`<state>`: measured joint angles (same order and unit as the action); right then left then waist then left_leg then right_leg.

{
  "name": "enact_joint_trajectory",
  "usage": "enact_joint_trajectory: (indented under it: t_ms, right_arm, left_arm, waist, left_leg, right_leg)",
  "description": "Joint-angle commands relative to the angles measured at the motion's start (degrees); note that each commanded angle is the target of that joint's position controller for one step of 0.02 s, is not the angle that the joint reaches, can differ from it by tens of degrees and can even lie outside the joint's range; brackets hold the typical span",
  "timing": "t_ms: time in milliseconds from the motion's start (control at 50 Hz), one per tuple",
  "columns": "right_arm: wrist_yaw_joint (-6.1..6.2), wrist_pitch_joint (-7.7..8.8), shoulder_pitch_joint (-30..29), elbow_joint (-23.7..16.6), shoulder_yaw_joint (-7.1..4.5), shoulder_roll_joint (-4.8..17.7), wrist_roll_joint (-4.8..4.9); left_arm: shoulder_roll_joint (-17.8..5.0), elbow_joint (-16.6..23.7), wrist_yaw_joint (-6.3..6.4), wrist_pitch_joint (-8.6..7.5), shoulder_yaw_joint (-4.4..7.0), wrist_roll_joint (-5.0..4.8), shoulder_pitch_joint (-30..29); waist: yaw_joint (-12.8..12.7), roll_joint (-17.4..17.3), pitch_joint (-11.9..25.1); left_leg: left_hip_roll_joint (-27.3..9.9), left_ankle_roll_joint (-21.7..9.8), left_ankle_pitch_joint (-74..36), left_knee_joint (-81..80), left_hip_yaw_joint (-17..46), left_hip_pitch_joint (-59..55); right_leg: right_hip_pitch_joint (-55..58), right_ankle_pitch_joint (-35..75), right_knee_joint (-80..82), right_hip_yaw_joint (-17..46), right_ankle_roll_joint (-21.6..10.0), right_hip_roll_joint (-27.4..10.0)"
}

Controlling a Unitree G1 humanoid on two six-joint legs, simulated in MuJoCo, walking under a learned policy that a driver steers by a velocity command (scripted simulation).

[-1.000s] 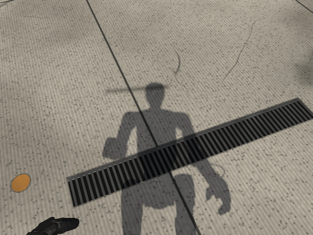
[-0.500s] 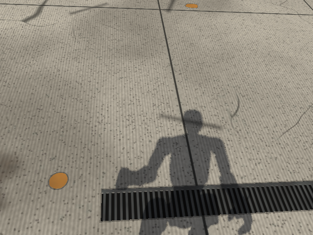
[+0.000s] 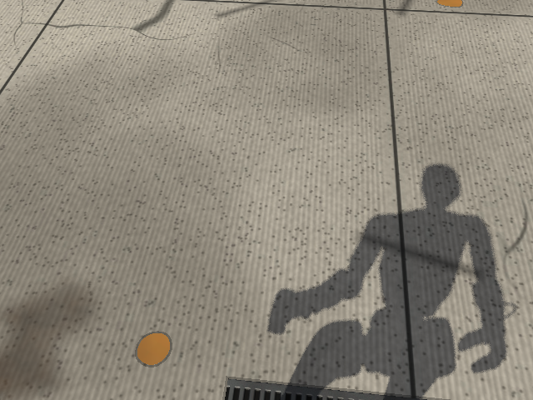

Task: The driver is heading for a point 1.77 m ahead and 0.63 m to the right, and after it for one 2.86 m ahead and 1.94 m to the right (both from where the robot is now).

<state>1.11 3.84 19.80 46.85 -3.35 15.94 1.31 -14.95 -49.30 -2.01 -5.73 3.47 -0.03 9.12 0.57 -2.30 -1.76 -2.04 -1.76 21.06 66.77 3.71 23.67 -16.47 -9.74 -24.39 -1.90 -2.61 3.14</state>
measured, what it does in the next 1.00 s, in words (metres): walks ahead, turning right: left foot, then right foot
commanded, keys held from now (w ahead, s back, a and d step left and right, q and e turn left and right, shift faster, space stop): w+e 0.70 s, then e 0.24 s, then no key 0.06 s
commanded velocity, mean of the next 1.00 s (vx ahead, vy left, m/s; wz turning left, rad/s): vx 0.43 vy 0.00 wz -0.45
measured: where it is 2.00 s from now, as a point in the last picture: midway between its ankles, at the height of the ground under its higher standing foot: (321, 341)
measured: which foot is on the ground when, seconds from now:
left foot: up 0.00-0.30, down 0.32-0.80, up 0.82-1.00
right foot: down 0.00-0.32, up 0.34-0.80, down 0.82-1.00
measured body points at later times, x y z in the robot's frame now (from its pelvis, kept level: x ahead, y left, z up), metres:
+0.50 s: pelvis +0.28 +0.03 +0.00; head +0.31 +0.04 +0.45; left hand +0.43 +0.30 -0.12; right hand +0.34 -0.26 -0.10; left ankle +0.33 +0.14 -0.74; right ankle +0.23 -0.10 -0.65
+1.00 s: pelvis +0.48 -0.10 +0.00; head +0.52 -0.15 +0.44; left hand +0.75 +0.07 -0.09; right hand +0.47 -0.42 -0.12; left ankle +0.56 +0.06 -0.65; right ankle +0.51 -0.19 -0.74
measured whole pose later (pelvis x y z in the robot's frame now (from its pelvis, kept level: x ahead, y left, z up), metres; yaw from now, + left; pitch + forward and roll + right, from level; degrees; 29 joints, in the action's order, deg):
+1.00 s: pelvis +0.48 -0.10 +0.00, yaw -32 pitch +2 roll +1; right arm 1.9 3.0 7.0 42.7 -3.8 18.6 -0.4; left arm -17.3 -40.1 -1.2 -0.8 4.2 0.1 9.3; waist -0.5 -1.6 -5.6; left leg -4.0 3.7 24.0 66.8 2.8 32.5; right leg -21.6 -7.0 -26.8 1.6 -5.6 5.0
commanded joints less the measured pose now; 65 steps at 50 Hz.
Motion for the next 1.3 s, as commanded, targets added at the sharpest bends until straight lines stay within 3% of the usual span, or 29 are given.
enact_joint_trajectory:
  t_ms: [20, 100, 200, 260, 300, 320, 340, 360, 380, 420, 460, 520, 600, 720, 760, 800, 820, 840, 860, 880, 900, 920, 960, 1000, 1120, 1180, 1240, 1280, 1300]
  right_arm:
    - [-0.20, 1.23, -1.0, -5.1, -1.37, 4.1, -0.91]
    - [-0.53, 1.62, -9.7, -8.5, -0.18, 2.2, -1.83]
    - [-1.91, 2.47, -19.2, -10.9, 0.12, 3.1, -0.67]
    - [-2.04, 2.83, -18.7, -11.2, -0.78, 5.9, -0.47]
    - [-1.46, 3.05, -9.3, -8.9, -2.47, 9.0, -0.80]
    - [-0.96, 3.05, -0.1, -8.0, -3.51, 12.6, -1.81]
    - [-1.25, 2.15, 3.8, -6.6, -4.43, 16.6, -2.14]
    - [-1.54, 2.01, 3.4, -6.9, -3.17, 11.3, -1.91]
    - [-1.46, 2.08, 0.0, -7.3, -2.15, 7.9, -1.69]
    - [-1.61, 2.07, -6.2, -7.1, -1.28, 5.2, -2.02]
    - [-1.59, 2.54, -8.8, -6.3, -1.19, 4.2, -2.20]
    - [-1.28, 3.20, -8.8, -4.9, -2.00, 5.8, -1.78]
    - [-0.69, 2.80, -8.1, -3.6, -2.90, 8.2, -1.76]
    - [-0.30, 1.06, -4.9, -1.3, -4.00, 11.1, -0.15]
    - [0.09, -0.03, -5.9, -1.6, -4.49, 12.9, 0.57]
    - [0.31, -0.71, -6.4, -2.2, -4.02, 11.9, 1.08]
    - [0.12, -0.38, -3.7, -3.6, -2.58, 7.9, -1.70]
    - [-0.43, 0.66, 2.8, -5.6, -0.64, 3.2, -3.22]
    - [-0.76, 1.39, -2.4, -5.0, -1.67, 8.9, -1.05]
    - [-0.57, 1.52, -7.2, -6.6, -1.86, 9.6, 0.43]
    - [0.30, 1.28, -8.0, -6.0, -1.79, 9.0, -0.46]
    - [1.08, 0.71, -8.1, -5.7, -2.13, 9.5, -1.64]
    - [1.28, -0.75, -6.0, -5.6, -2.43, 9.5, -1.87]
    - [1.37, -1.45, -4.6, -5.3, -2.02, 7.7, -1.98]
    - [1.17, -2.40, -10.6, -6.9, -1.09, 5.8, -1.70]
    - [0.75, -2.41, -12.9, -7.2, -0.95, 6.0, -1.38]
    - [-0.07, -2.00, -11.8, -6.2, -0.67, 5.3, -1.38]
    - [-0.44, -1.54, -11.1, -6.1, -0.63, 5.9, -1.98]
    - [-0.17, -1.45, -11.8, -7.0, -1.07, 9.0, -2.35]
  left_arm:
    - [-5.6, 1.8, 0.41, -0.40, 0.83, 0.12, 1.2]
    - [-8.9, 0.8, 1.62, -0.20, 1.67, -1.12, 3.5]
    - [-10.5, -0.9, 2.31, 0.93, 2.05, -2.13, 10.0]
    - [-11.2, -1.2, 2.67, 1.76, 2.34, -2.05, 11.1]
    - [-9.6, -0.8, 2.62, 2.17, 1.80, -1.38, 11.0]
    - [-5.9, 1.0, 2.39, 2.16, 0.47, -0.12, 10.6]
    - [-0.6, 2.4, 2.42, 1.34, -1.02, -1.29, 18.2]
    - [-5.9, 1.9, 2.47, 1.17, -0.01, -2.41, 17.0]
    - [-9.3, 2.9, 2.49, 1.32, 1.09, -2.93, 12.1]
    - [-8.6, 3.8, 2.59, 1.87, 1.46, -1.82, 8.1]
    - [-6.3, 4.2, 2.13, 3.17, 1.52, -2.02, 8.4]
    - [-4.1, 6.4, 1.77, 4.54, 1.10, -1.60, 5.4]
    - [-3.4, 8.4, 0.41, 4.35, 0.57, -1.22, 0.2]
    - [-4.7, 12.5, -1.25, 4.41, 0.53, -0.94, -9.0]
    - [-6.6, 12.8, -1.44, 4.53, 1.60, -0.34, -6.3]
    - [-11.8, 9.0, -0.67, 4.66, 4.61, -0.45, 8.5]
    - [-17.5, 8.1, 0.87, 5.35, 6.12, -0.69, 13.1]
    - [-22.6, 11.4, 0.98, 5.03, 5.99, 0.41, 8.5]
    - [-18.1, 12.7, 0.29, 4.65, 5.06, 0.11, 9.6]
    - [-15.4, 12.4, 0.06, 4.00, 4.30, -0.35, 6.8]
    - [-12.9, 12.3, 0.22, 3.76, 3.74, -1.25, 3.7]
    - [-11.4, 12.7, 0.58, 3.92, 3.31, -1.25, 1.0]
    - [-10.6, 13.8, 1.10, 4.17, 2.95, 0.34, -1.5]
    - [-10.7, 13.3, 1.59, 3.91, 2.91, 0.59, -1.2]
    - [-9.8, 11.1, 3.08, 5.08, 1.98, 0.26, -0.4]
    - [-9.5, 9.9, 2.97, 5.47, 1.46, 0.86, -0.2]
    - [-6.3, 8.0, 2.32, 5.27, -0.11, 1.39, -0.2]
    - [-5.9, 6.6, 2.11, 4.96, -0.58, 0.99, 1.0]
    - [-6.1, 6.5, 2.29, 4.56, -0.60, 1.75, 2.9]
  waist:
    - [0.0, 7.7, 1.7]
    - [-1.0, 5.7, -1.2]
    - [-4.0, 5.8, -1.1]
    - [-2.2, 6.6, -0.2]
    - [3.0, 6.0, 5.0]
    - [6.9, 1.1, 13.7]
    - [4.0, -16.3, 22.2]
    - [4.8, -13.4, 20.3]
    - [5.1, -8.2, 12.5]
    - [2.4, -3.8, 5.0]
    - [0.1, -5.0, 2.6]
    - [-0.5, -2.8, 0.4]
    - [0.5, -1.1, -0.7]
    - [2.5, -0.4, -3.9]
    - [0.1, -2.1, -1.0]
    - [-7.6, -0.6, 7.6]
    - [-7.3, 10.4, 12.3]
    - [-0.5, 19.2, 22.5]
    - [-6.0, 8.2, 27.0]
    - [-5.3, 6.6, 18.6]
    - [-3.3, 3.0, 12.3]
    - [-1.6, 3.6, 9.2]
    - [1.2, 5.4, 8.8]
    - [1.7, 5.6, 10.1]
    - [-0.6, 7.2, 9.1]
    - [-1.8, 7.9, 7.1]
    - [-1.4, 8.0, 6.8]
    - [-0.1, 5.8, 5.9]
    - [-1.7, 2.5, 6.7]
  left_leg:
    - [-5.5, 0.4, -3.5, -2.9, 1.4, 11.8]
    - [-4.6, 3.2, -12.8, -20.2, -1.0, 11.3]
    - [-0.4, 4.1, -25.6, -35.4, -1.0, 3.1]
    - [-0.1, 2.6, -21.4, -38.8, 0.0, -0.8]
    - [-0.2, -0.1, -17.7, -40.7, -0.9, -15.3]
    - [-9.4, -3.6, -15.1, -39.0, 7.4, -29.9]
    - [-22.9, -11.5, -3.6, -44.3, 31.5, -46.6]
    - [-22.4, -11.3, 5.1, -48.7, 38.1, -44.0]
    - [-20.4, -9.2, 4.3, -49.6, 29.2, -37.5]
    - [-16.1, -8.0, -8.3, -52.2, 16.5, -25.1]
    - [-13.8, -7.7, -13.4, -55.6, 9.0, -18.8]
    - [-14.5, -9.0, -18.8, -58.8, 2.9, -16.9]
    - [-13.3, -8.3, -22.2, -60.0, -6.0, -18.1]
    - [-14.7, -5.7, -28.0, -56.5, -12.8, -24.4]
    - [-14.3, -4.1, -49.3, -47.4, -14.7, -26.2]
    - [-10.1, -0.3, -53.6, -26.4, -17.0, -20.5]
    - [-5.9, 3.9, -19.2, -7.3, -17.2, -5.0]
    - [4.5, 7.3, 21.4, 12.1, -8.1, 12.6]
    - [2.3, 6.3, 18.9, 15.2, 1.5, 14.7]
    - [0.4, 5.0, 13.2, 12.9, 0.6, 18.0]
    - [-2.0, 4.8, 8.3, 8.2, 0.2, 17.8]
    - [-3.4, 5.0, 5.0, 4.5, 0.4, 15.0]
    - [-3.3, 5.2, 1.9, 2.2, 0.3, 8.2]
    - [-2.6, 6.0, -0.7, -0.9, -0.4, 6.7]
    - [-2.7, 7.2, -10.5, -16.5, 0.3, 6.3]
    - [-2.3, 6.8, -11.0, -24.1, 0.2, 2.5]
    - [-1.8, 5.4, -10.3, -32.2, -0.8, -4.4]
    - [-1.6, 3.0, -21.9, -43.3, -0.6, -11.2]
    - [-5.6, 1.5, -36.6, -42.4, 4.0, -14.1]
  right_leg:
    - [8.8, 3.7, 15.1, 19.4, -11.7, -15.1]
    - [4.5, 9.5, 17.3, 14.0, -11.8, -13.0]
    - [5.0, 9.0, 14.3, 13.7, -8.8, -12.4]
    - [9.1, 7.6, 9.1, 17.2, -7.0, -14.5]
    - [6.7, 13.3, -2.7, 15.4, -4.4, -10.6]
    - [-1.0, 4.7, -19.1, 12.3, -2.3, -6.4]
    - [-19.5, -21.2, -38.5, 5.8, 0.9, 0.8]
    - [-25.5, -23.5, -46.8, 10.1, 0.9, -2.5]
    - [-28.0, -18.5, -48.8, 10.0, 0.6, -4.7]
    - [-24.9, -11.3, -45.6, 8.4, 1.1, -8.4]
    - [-20.5, -8.5, -42.5, 7.9, 1.4, -10.4]
    - [-22.2, -4.5, -37.4, 7.5, 2.4, -11.2]
    - [-21.4, 7.0, -24.5, 5.6, 2.6, -10.7]
    - [-19.5, 6.8, -12.9, 0.9, 0.0, -8.6]
    - [-13.3, 1.7, -11.8, -2.7, -1.8, -4.7]
    - [7.6, 9.0, -6.0, -4.0, -5.2, 0.5]
    - [23.5, 28.8, -6.4, 10.2, -9.0, -9.4]
    - [36.9, 35.9, -3.9, 40.1, -22.7, -24.4]
    - [35.5, 30.7, 0.5, 39.7, -21.9, -24.1]
    - [29.2, 28.2, 1.5, 31.5, -19.3, -21.4]
    - [21.1, 25.5, 2.2, 25.9, -15.9, -17.9]
    - [13.8, 25.4, 3.2, 22.9, -14.2, -16.1]
    - [5.1, 29.9, 5.1, 19.7, -13.8, -14.4]
    - [3.3, 36.0, 5.1, 16.5, -14.3, -13.7]
    - [4.5, 23.9, 5.9, 14.7, -11.4, -11.9]
    - [4.0, 17.9, 6.0, 15.7, -11.0, -12.3]
    - [4.5, 18.7, 3.5, 15.2, -10.2, -13.0]
    - [3.8, 14.3, 1.0, 14.0, -6.4, -10.7]
    - [3.5, 8.9, -1.6, 12.4, -3.6, -7.7]
Keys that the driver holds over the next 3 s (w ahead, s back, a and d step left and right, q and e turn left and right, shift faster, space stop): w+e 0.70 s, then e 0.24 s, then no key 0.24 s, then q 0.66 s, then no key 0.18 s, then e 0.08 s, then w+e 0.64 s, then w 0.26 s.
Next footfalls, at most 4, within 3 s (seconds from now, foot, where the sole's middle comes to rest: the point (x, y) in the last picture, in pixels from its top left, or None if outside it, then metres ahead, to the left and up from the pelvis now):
0.32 left None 0.37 0.13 -0.77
0.82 right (364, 368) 0.54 -0.21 -0.77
1.28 left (296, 306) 0.72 -0.05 -0.77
1.82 left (282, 308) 0.71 -0.01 -0.77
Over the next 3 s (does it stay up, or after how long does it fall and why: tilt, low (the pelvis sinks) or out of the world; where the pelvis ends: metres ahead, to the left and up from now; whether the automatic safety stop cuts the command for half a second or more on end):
stays up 0.92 -0.20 0.00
